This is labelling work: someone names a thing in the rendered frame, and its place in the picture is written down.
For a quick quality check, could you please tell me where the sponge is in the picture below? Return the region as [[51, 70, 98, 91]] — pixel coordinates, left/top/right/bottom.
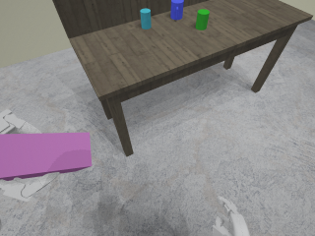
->
[[0, 132, 93, 181]]

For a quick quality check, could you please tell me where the table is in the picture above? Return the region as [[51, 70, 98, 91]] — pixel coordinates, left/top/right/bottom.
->
[[52, 0, 313, 156]]

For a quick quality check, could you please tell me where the left robot hand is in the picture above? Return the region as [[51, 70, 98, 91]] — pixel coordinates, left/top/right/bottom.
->
[[0, 109, 60, 202]]

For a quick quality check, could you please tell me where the right robot hand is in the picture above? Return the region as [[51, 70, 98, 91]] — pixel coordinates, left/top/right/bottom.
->
[[213, 196, 250, 236]]

